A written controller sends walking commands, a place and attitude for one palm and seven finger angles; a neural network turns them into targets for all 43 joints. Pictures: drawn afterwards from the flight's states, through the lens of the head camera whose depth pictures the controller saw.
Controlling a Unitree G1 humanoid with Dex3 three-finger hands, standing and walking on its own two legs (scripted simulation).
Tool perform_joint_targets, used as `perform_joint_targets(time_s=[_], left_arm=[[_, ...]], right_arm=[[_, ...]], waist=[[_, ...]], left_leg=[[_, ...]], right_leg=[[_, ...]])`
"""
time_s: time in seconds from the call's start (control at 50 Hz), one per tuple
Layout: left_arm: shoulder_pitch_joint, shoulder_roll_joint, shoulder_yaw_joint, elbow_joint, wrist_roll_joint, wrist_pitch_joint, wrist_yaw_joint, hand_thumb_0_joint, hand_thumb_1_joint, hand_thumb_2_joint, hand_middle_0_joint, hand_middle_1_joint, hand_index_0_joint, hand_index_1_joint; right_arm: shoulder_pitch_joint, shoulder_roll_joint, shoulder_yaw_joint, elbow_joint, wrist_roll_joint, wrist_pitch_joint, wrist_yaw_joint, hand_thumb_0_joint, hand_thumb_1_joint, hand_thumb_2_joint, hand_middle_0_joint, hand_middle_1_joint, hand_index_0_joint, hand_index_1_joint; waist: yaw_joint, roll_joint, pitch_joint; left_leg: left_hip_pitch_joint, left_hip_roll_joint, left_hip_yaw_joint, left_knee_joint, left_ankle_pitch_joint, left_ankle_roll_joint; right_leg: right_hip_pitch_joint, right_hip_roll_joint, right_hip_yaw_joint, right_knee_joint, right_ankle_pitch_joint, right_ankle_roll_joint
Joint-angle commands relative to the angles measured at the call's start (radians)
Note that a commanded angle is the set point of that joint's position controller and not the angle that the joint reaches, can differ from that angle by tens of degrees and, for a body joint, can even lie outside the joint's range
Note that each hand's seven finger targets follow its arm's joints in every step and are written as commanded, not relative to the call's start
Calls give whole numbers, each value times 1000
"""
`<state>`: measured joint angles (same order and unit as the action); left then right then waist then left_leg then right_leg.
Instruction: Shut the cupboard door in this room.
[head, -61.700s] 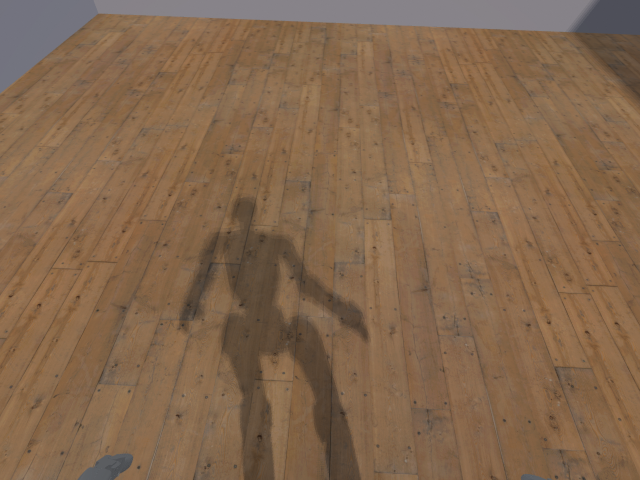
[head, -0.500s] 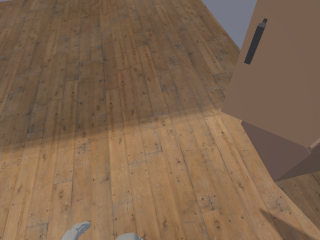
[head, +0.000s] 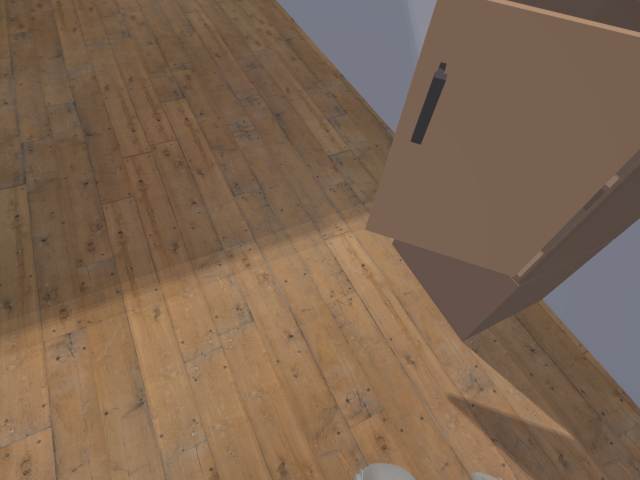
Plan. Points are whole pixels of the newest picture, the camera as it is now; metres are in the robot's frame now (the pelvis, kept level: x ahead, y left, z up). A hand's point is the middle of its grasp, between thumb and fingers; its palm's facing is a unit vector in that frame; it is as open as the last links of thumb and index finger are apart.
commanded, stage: turn to face it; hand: left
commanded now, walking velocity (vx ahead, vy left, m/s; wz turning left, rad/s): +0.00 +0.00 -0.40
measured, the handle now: (429, 104) +0.72 -0.13 +0.07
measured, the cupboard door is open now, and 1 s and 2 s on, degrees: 45 45 45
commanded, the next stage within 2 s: take the last steps up to it in 0.24 s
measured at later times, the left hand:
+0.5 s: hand out of the picture +0.13 +0.12 -0.16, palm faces -0.18 -0.96 -0.22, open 7.4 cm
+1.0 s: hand (277, 396) +0.25 +0.07 -0.17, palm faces -0.31 -0.94 -0.16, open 7.4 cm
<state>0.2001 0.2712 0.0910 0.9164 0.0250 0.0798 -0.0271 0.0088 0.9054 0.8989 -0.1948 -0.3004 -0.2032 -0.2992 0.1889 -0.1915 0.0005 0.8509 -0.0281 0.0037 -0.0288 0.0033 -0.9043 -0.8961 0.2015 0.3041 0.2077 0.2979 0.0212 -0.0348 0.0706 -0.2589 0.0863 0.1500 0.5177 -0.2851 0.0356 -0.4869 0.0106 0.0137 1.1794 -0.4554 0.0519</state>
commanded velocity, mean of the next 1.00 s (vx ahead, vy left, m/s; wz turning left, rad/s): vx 0.18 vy -0.08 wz -0.20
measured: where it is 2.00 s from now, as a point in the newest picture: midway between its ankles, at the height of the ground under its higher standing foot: outside the picture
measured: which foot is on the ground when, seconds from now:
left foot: down 0.00-0.30, up 0.32-0.64, down 0.66-1.00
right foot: up 0.00-0.28, down 0.30-0.66, up 0.68-1.00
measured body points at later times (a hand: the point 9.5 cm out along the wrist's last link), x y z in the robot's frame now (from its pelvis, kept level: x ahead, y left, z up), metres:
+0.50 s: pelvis +0.01 -0.05 +0.00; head +0.03 -0.07 +0.45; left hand +0.14 +0.17 -0.14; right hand -0.02 -0.29 -0.16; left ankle +0.01 +0.09 -0.67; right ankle -0.03 -0.14 -0.74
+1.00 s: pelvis +0.13 -0.08 +0.00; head +0.17 -0.08 +0.45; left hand +0.27 +0.12 -0.16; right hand +0.00 -0.28 -0.14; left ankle +0.08 +0.06 -0.74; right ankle +0.18 -0.26 -0.68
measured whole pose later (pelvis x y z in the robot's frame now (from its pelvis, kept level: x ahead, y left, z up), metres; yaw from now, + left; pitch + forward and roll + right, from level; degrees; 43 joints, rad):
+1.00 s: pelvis +0.13 -0.08 +0.00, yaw -17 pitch +0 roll -1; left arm 0.18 0.21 0.06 1.01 0.03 0.04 -0.04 0.01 0.91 0.90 -0.19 -0.30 -0.20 -0.30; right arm 0.44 -0.15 -0.01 1.06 -0.04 -0.04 -0.03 0.00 -0.90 -0.90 0.20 0.30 0.21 0.30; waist -0.04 -0.02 0.06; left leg -0.01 0.11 0.20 0.34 -0.33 -0.04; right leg -0.60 -0.08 -0.04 0.90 -0.17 0.00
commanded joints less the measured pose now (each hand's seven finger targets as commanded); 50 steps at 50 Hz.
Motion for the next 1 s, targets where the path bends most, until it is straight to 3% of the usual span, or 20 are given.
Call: perform_joint_targets(time_s=[0.0,0.16,0.22,0.24,0.26,0.28,0.3,0.32,0.34,0.42,0.54,0.6,0.62,0.64,0.66,0.68,0.7,0.74,0.82,0.98], left_arm=[[-21,32,10,-80,-7,-23,-4,0,900,900,-200,-300,-200,-300],[-77,-1,-12,-86,-4,-29,2,0,900,900,-200,-300,-200,-300],[-6,15,-11,-62,-5,-41,9,0,900,900,-200,-300,-200,-300],[51,49,-4,-41,0,-49,13,0,900,900,-200,-300,-200,-300],[95,132,8,-26,9,-63,25,0,900,900,-200,-300,-200,-300],[124,195,17,-11,2,-69,37,0,900,900,-200,-300,-200,-300],[123,196,7,-11,-7,-66,42,0,900,900,-200,-300,-200,-300],[56,163,7,-24,-1,-67,49,0,900,900,-200,-300,-200,-300],[26,143,8,-23,0,-72,53,0,900,900,-200,-300,-200,-300],[-17,77,-12,-22,-7,-88,43,0,900,900,-200,-300,-200,-300],[42,97,6,20,6,-97,28,0,900,900,-200,-300,-200,-300],[15,83,3,29,-5,-93,20,0,900,900,-200,-300,-200,-300],[13,41,-7,24,-12,-90,16,0,900,900,-200,-300,-200,-300],[25,-33,-22,4,-18,-88,6,0,900,900,-200,-300,-200,-300],[-35,-6,-21,-36,-5,-87,3,0,900,900,-200,-300,-200,-300],[-74,33,-13,-42,6,-86,-4,0,900,900,-200,-300,-200,-300],[-71,29,-4,-25,16,-81,-9,0,900,900,-200,-300,-200,-300],[-40,16,0,2,14,-78,-20,0,900,900,-200,-300,-200,-300],[9,-37,-15,34,4,-69,-19,0,900,900,-200,-300,-200,-300],[-121,-44,-31,5,-5,-75,-16,0,900,900,-200,-300,-200,-300]], right_arm=[[106,-192,-68,-16,1,-17,-19,0,-900,-900,200,300,200,300],[133,-213,-88,45,-6,-5,-3,0,-900,-900,200,300,200,300],[111,-216,-91,59,1,-1,1,0,-900,-900,200,300,200,300],[103,-204,-91,58,8,1,5,0,-900,-900,200,300,200,300],[107,-145,-82,44,19,3,10,0,-900,-900,200,300,200,300],[60,-94,-64,11,16,12,12,0,-900,-900,200,300,200,300],[55,-112,-63,16,20,35,6,0,-900,-900,200,300,200,300],[58,-95,-66,26,15,39,8,0,-900,-900,200,300,200,300],[79,-105,-65,40,10,36,7,0,-900,-900,200,300,200,300],[102,-109,-69,72,-4,22,25,0,-900,-900,200,300,200,300],[58,-73,-67,50,-3,-6,26,0,-900,-900,200,300,200,300],[190,-77,-62,94,-4,-30,16,0,-900,-900,200,300,200,300],[270,-121,-68,124,-6,-41,8,0,-900,-900,200,300,200,300],[359,-221,-90,147,-22,-46,1,0,-900,-900,200,300,200,300],[397,-275,-99,142,-23,-42,-10,0,-900,-900,200,300,200,300],[356,-257,-93,127,-14,-40,-8,0,-900,-900,200,300,200,300],[311,-222,-81,120,-17,-47,-11,0,-900,-900,200,300,200,300],[235,-167,-61,105,-13,-55,-15,0,-900,-900,200,300,200,300],[280,-133,-50,140,-5,-71,-18,0,-900,-900,200,300,200,300],[297,-134,-66,185,-12,-54,-6,0,-900,-900,200,300,200,300]], waist=[[-41,184,-123],[-65,235,-110],[-18,198,-120],[8,114,-137],[24,-109,-164],[46,-269,-116],[42,-164,-113],[9,-159,-66],[-2,-258,-69],[-38,-143,-69],[-12,-104,-29],[-78,-59,-51],[-110,75,-75],[-139,370,-84],[-162,343,-49],[-140,207,1],[-114,233,37],[-71,176,75],[-51,164,21],[-72,218,76]], left_leg=[[224,240,-127,-152,596,78],[180,273,-80,-124,492,99],[89,256,-51,-36,397,43],[30,209,-8,42,294,-4],[-125,105,65,211,33,-64],[-283,-5,31,419,-357,-92],[-258,7,-89,532,-342,-80],[-322,6,-122,581,-275,-78],[-372,6,-125,619,-249,-85],[-289,12,-92,562,-95,-103],[-192,-14,-56,230,-136,-90],[94,-49,-16,-42,22,-81],[259,9,-99,-128,-9,-66],[358,260,-446,-250,-189,8],[307,426,-639,-353,-307,93],[221,424,-610,-366,-329,116],[167,381,-552,-384,-268,83],[122,315,-375,-364,-61,55],[203,228,-124,-299,348,40],[184,236,-39,-263,412,63]], right_leg=[[-88,-44,-10,-11,55,13],[71,-37,-93,-374,20,-19],[262,-27,-100,-647,208,-47],[364,-53,-65,-753,332,-61],[486,-238,165,-827,512,-121],[461,-400,346,-851,744,-229],[359,-414,323,-874,616,-280],[347,-352,272,-889,525,-269],[381,-333,299,-906,455,-264],[322,-223,126,-919,301,-224],[300,-236,202,-940,115,-270],[165,-170,164,-831,47,-217],[41,-109,116,-696,11,-176],[-144,24,-12,-411,-54,-112],[-229,18,-17,-199,-123,-98],[-224,-44,36,-124,-59,-105],[-243,-51,38,-50,11,-90],[-222,-81,37,-12,125,-71],[-204,-67,-5,-38,235,-49],[-70,-80,-97,-451,266,-71]])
